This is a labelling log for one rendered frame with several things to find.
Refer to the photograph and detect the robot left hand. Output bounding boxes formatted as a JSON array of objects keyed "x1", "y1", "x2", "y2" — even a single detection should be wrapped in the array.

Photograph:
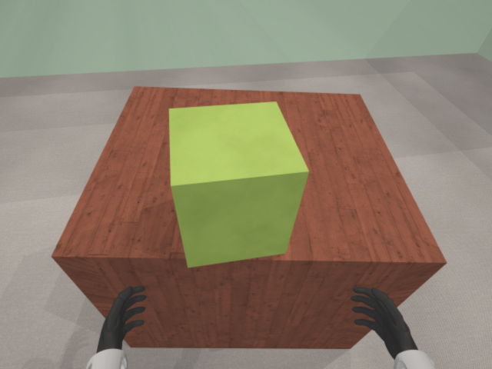
[{"x1": 97, "y1": 286, "x2": 146, "y2": 353}]

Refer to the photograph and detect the robot right hand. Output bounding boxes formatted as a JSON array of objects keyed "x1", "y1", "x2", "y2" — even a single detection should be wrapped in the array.
[{"x1": 351, "y1": 287, "x2": 418, "y2": 359}]

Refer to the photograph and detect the pedestal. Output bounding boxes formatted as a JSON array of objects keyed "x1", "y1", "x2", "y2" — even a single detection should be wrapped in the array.
[{"x1": 52, "y1": 86, "x2": 447, "y2": 349}]

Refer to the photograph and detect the robot right forearm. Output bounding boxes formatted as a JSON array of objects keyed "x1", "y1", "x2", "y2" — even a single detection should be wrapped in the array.
[{"x1": 394, "y1": 350, "x2": 436, "y2": 369}]

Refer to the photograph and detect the robot left forearm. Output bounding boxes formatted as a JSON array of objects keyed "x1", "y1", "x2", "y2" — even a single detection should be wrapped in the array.
[{"x1": 86, "y1": 349, "x2": 128, "y2": 369}]

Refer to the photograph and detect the carton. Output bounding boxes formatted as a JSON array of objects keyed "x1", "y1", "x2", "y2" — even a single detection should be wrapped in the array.
[{"x1": 169, "y1": 101, "x2": 309, "y2": 268}]

